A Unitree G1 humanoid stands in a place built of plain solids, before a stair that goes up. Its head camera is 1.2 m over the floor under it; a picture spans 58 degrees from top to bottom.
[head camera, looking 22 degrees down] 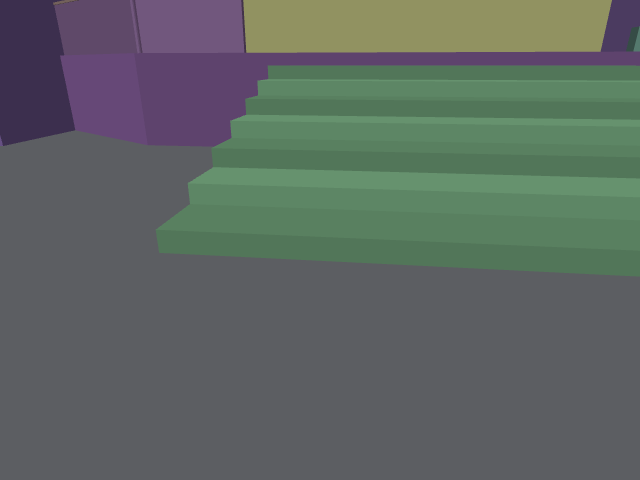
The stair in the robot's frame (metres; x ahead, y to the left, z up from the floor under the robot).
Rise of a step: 0.17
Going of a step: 0.59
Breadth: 4.86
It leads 7 degrees to the right of straight ahead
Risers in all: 8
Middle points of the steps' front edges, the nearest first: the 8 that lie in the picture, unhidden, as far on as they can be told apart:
2.45 -1.30 0.17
3.03 -1.37 0.34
3.61 -1.44 0.51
4.19 -1.51 0.68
4.77 -1.58 0.85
5.35 -1.65 1.02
5.93 -1.71 1.19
6.52 -1.78 1.37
